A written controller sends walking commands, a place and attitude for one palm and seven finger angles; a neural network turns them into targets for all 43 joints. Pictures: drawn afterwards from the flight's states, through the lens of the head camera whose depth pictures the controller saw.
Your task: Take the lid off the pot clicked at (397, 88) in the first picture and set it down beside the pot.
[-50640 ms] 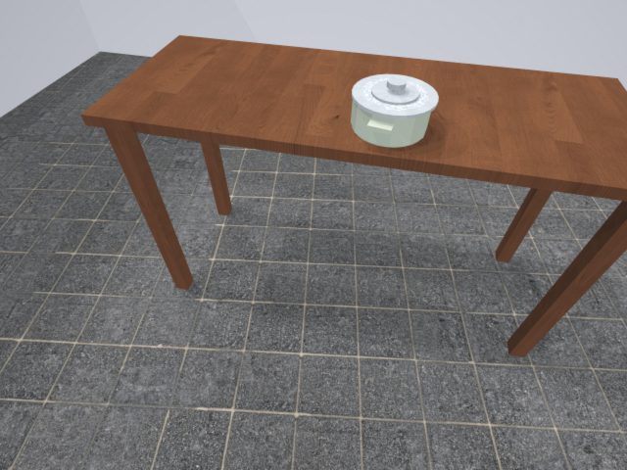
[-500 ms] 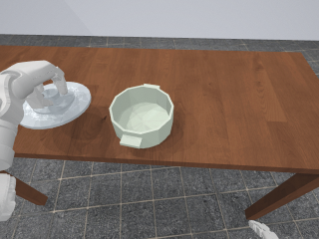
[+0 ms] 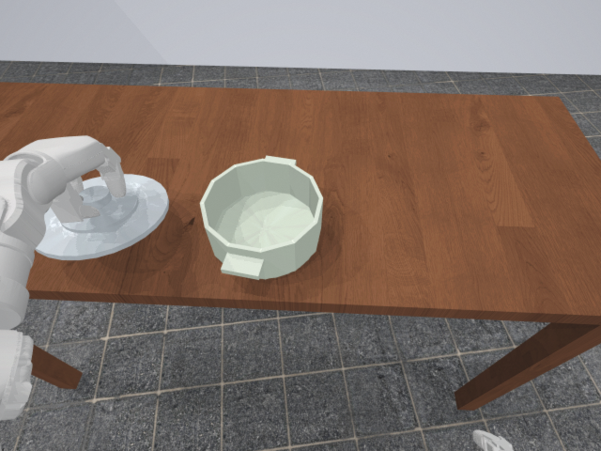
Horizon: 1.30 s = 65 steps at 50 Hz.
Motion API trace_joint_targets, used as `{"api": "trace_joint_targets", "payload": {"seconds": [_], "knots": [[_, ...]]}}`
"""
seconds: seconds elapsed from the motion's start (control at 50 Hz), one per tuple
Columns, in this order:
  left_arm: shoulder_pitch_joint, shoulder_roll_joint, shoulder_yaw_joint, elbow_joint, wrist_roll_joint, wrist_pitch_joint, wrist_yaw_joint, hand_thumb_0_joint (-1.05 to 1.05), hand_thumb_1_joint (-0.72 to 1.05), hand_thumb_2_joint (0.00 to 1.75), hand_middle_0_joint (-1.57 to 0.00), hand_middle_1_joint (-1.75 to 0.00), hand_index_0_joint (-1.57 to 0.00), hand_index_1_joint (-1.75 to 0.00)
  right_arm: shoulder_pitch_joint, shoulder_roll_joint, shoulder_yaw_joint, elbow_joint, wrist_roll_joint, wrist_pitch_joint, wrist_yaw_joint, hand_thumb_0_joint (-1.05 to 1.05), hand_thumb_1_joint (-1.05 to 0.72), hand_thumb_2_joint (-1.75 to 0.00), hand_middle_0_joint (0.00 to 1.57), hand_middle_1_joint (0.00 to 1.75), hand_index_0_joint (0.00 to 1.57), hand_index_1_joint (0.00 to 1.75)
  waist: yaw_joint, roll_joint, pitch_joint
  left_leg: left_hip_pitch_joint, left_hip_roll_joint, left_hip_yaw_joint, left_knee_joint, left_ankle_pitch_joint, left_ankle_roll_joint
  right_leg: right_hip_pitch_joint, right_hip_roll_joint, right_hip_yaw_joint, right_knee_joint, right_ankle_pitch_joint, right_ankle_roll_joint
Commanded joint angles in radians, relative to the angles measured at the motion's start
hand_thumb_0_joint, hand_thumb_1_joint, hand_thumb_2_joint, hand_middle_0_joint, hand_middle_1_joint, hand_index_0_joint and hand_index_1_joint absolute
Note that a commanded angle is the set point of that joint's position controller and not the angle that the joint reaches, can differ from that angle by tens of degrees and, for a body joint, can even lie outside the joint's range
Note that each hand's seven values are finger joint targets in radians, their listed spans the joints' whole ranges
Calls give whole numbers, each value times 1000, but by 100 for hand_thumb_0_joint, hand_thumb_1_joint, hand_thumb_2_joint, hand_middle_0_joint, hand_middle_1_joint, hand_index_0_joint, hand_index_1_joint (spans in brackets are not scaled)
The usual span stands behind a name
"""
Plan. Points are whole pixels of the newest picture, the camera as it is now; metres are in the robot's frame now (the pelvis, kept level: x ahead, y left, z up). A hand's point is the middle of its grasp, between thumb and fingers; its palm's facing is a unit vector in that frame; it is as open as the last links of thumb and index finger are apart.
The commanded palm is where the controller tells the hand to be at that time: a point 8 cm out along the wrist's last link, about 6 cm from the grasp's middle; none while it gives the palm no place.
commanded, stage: lower the lid onto the table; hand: left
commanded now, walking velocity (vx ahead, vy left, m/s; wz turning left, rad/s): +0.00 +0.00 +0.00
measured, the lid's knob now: (94, 197) +0.44 +0.29 +0.09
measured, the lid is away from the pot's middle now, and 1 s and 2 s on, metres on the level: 0.24 0.24 0.24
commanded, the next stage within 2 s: open the fingers wide in 0.94 s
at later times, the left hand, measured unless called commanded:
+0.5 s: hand (92, 209) +0.42 +0.29 +0.08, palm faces -0.46 -0.06 -0.89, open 7.1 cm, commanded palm +0.43 +0.30 +0.15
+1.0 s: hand (94, 215) +0.43 +0.30 +0.06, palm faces -0.48 -0.08 -0.87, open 7.2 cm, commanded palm +0.45 +0.30 +0.12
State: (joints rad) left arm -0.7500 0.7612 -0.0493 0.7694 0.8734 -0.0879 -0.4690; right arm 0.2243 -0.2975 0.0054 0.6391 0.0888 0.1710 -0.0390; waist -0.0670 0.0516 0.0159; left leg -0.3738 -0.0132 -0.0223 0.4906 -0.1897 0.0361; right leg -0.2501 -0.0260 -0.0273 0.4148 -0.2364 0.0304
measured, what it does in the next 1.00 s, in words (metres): stands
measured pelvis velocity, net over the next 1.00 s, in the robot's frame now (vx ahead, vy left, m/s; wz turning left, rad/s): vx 0.00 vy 0.01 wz -0.03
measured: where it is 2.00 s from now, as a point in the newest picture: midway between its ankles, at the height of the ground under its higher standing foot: outside the picture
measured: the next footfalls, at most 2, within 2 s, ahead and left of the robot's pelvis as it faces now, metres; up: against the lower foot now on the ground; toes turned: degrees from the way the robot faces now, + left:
none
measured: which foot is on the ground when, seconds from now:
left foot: down 0.00-1.00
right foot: down 0.00-1.00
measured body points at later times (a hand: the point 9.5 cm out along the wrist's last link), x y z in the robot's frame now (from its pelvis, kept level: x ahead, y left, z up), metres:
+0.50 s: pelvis +0.01 +0.00 +0.00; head +0.06 +0.00 +0.44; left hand +0.44 +0.29 +0.13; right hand +0.08 -0.27 -0.12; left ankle +0.04 +0.10 -0.74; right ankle -0.02 -0.15 -0.74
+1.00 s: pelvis +0.00 +0.01 -0.01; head +0.06 +0.00 +0.44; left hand +0.45 +0.30 +0.11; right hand +0.06 -0.28 -0.13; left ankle +0.04 +0.10 -0.74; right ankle -0.02 -0.15 -0.74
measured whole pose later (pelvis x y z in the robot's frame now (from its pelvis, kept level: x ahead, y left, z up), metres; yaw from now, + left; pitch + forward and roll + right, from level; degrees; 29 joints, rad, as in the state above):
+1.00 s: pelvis +0.00 +0.01 -0.01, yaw -2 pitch +8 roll -2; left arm -0.78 0.76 -0.03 0.98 0.91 -0.17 -0.38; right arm 0.27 -0.30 0.00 0.65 0.09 0.20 -0.05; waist -0.09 0.04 -0.03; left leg -0.51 0.00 0.00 0.61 -0.25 0.04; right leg -0.39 -0.02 0.00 0.53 -0.29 0.04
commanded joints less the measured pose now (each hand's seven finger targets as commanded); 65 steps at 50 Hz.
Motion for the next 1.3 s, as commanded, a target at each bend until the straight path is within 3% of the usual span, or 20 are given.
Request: {"api": "trace_joint_targets", "payload": {"seconds": [0.0, 0.16, 0.22, 0.34, 0.38, 0.44, 0.48, 0.54, 0.6, 0.66, 0.74, 0.86, 0.98, 1.0, 1.02, 1.06, 1.1, 1.18, 1.24, 1.28], "knots": [[-498, 365, 164, -166, -6, -15, 55, 0, 66, 104, -95, -98, -94, -94, -2, -156, -55, -99, -4, -31, -10, 0, -90, -90, 20, 30, 20, 30, -7, 54, -380, 291, -28, -4, -32, 186, 55, -6, 75, -40, -38, 223, -72], [-488, 374, 177, -236, 3, -49, 79, 0, 66, 104, -95, -98, -94, -94, 9, -153, -61, -108, -8, -29, -8, 0, -90, -90, 20, 30, 20, 30, -6, 112, -451, 352, -22, -16, -11, 297, 53, -20, 77, -38, -21, 253, -74], [-470, 320, 135, -140, -5, -39, 75, 0, 66, 104, -95, -98, -94, -94, 16, -155, -58, -94, -2, -24, -7, 0, -90, -90, 20, 30, 20, 30, -16, 58, -369, 296, -22, -9, -22, 212, 50, -50, 77, -44, -25, 210, -72], [-495, 400, 188, -141, 13, -61, 102, 0, 66, 104, -95, -98, -94, -94, 28, -165, -60, -93, -5, -26, -17, 0, -90, -90, 20, 30, 20, 30, -13, 61, -426, 298, -20, -3, -7, 240, 53, -29, 72, -35, -12, 244, -75], [-513, 344, 145, -162, 16, -63, 101, 0, 66, 104, -95, -98, -94, -94, 24, -155, -63, -93, -4, -29, -16, 0, -90, -90, 20, 30, 20, 30, -17, 95, -432, 331, -19, -4, -3, 245, 54, -55, 74, -36, -10, 232, -72], [-441, 369, 180, -99, 13, -69, 110, 0, 66, 104, -95, -98, -94, -94, 41, -162, -64, -90, -7, -30, -17, 0, -90, -90, 20, 30, 20, 30, -15, 81, -408, 311, -15, -6, 6, 268, 51, -71, 75, -36, -6, 233, -76], [-496, 341, 145, -83, 16, -65, 105, 0, 66, 104, -95, -98, -94, -94, 37, -160, -59, -82, -2, -22, -17, 0, -90, -90, 20, 30, 20, 30, -22, 52, -374, 272, -19, 2, -3, 196, 53, -75, 75, -36, -9, 213, -72], [-485, 345, 150, -130, 23, -79, 115, 0, 66, 104, -95, -98, -94, -94, 41, -160, -66, -93, -7, -29, -18, 0, -90, -90, 20, 30, 20, 30, -19, 92, -440, 328, -14, -5, 17, 278, 53, -85, 75, -35, 4, 234, -75], [-420, 373, 186, -5, 22, -76, 116, 0, 66, 104, -95, -98, -94, -94, 56, -162, -62, -78, -6, -20, -21, 0, -90, -90, 20, 30, 20, 30, -14, 29, -396, 246, -24, 10, 26, 220, 57, -71, 78, -32, 10, 233, -71], [-462, 310, 119, -40, 34, -78, 112, 0, 66, 104, -95, -98, -94, -94, 48, -161, -65, -78, -4, -15, -17, 0, -90, -90, 20, 30, 20, 30, -26, 70, -394, 268, -20, 8, 34, 237, 56, -116, 79, -34, 17, 224, -74], [-417, 329, 137, 42, 31, -78, 112, 0, 66, 104, -95, -98, -94, -94, 66, -171, -65, -74, 0, -11, -17, 0, -90, -90, 20, 30, 20, 30, -27, 26, -365, 225, -18, 8, 44, 205, 54, -137, 79, -32, 26, 199, -75], [-446, 308, 112, 20, 38, -84, 113, 0, 66, 104, -95, -98, -94, -94, 75, -166, -66, -78, -1, 0, -16, 0, -90, -90, 20, 30, 20, 30, -30, 45, -418, 237, -24, 8, 74, 222, 56, -157, 84, -32, 55, 203, -74], [-419, 304, 106, 98, 42, -83, 116, 0, 66, 104, -95, -98, -94, -94, 88, -169, -61, -75, 4, 3, -19, 0, -90, -90, 20, 30, 20, 30, -34, 4, -358, 173, -22, 9, 84, 146, 54, -205, 87, -33, 67, 148, -72], [-457, 318, 109, 69, 43, -84, 117, 0, 66, 104, -95, -98, -94, -94, 92, -173, -63, -70, 5, 3, -20, 0, -90, -90, 20, 30, 20, 30, -36, 23, -375, 181, -18, 12, 84, 136, 54, -209, 86, -31, 69, 142, -72], [-367, 263, 88, 61, 41, -88, 116, 0, 66, 104, -95, -98, -94, -94, 84, -157, -66, -97, 4, 2, -15, 0, -90, -90, 20, 30, 20, 30, -26, 35, -397, 195, -26, 8, 89, 159, 53, -205, 87, -33, 74, 142, -75], [-342, 298, 153, -17, 47, -146, 134, 0, 63, 102, -92, -97, -91, -94, 77, -161, -75, -92, -13, 19, -20, 0, -90, -90, 20, 30, 20, 30, -19, 26, -403, 194, -9, 13, 109, 199, 53, -227, 90, -31, 78, 140, -80], [-370, 282, 132, -1, 40, -143, 140, 0, 60, 99, -89, -97, -88, -93, 73, -159, -69, -85, -6, 28, -21, 0, -90, -90, 20, 30, 20, 30, -27, 35, -357, 156, -7, 11, 100, 134, 49, -262, 88, -35, 79, 97, -80], [-416, 294, 133, -23, 52, -130, 161, 0, 53, 95, -83, -96, -82, -93, 83, -158, -69, -85, -3, 28, -22, 0, -90, -90, 20, 30, 20, 30, -25, 78, -405, 206, -5, -5, 100, 141, 46, -285, 89, -35, 90, 76, -82], [-422, 319, 149, -22, 52, -125, 170, 0, 48, 92, -78, -95, -77, -92, 87, -166, -70, -83, -6, 24, -24, 0, -90, -90, 20, 30, 20, 30, -27, 46, -416, 199, -7, -5, 103, 136, 47, -273, 85, -30, 90, 87, -84], [-416, 268, 107, 21, 49, -108, 166, 0, 44, 90, -75, -95, -75, -92, 91, -160, -66, -80, -1, 24, -25, 0, -90, -90, 20, 30, 20, 30, -33, 15, -387, 175, -8, -4, 100, 101, 50, -286, 89, -32, 86, 65, -78]]}}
